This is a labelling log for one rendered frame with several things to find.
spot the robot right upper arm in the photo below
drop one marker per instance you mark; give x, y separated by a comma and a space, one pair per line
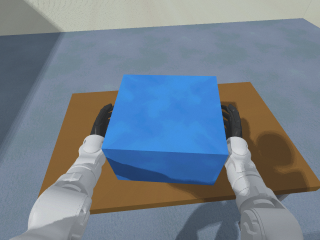
269, 224

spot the robot left hand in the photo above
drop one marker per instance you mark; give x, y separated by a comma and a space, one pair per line
101, 123

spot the right robot forearm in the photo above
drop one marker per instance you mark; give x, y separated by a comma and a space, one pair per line
246, 182

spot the robot right hand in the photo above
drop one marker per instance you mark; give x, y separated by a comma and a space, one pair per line
233, 125

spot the carton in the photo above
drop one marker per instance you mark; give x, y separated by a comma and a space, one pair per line
167, 129

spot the left robot forearm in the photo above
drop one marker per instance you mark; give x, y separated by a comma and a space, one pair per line
84, 173

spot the robot left upper arm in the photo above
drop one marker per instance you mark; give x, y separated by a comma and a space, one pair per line
62, 214

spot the table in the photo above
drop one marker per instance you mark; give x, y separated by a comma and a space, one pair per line
277, 160

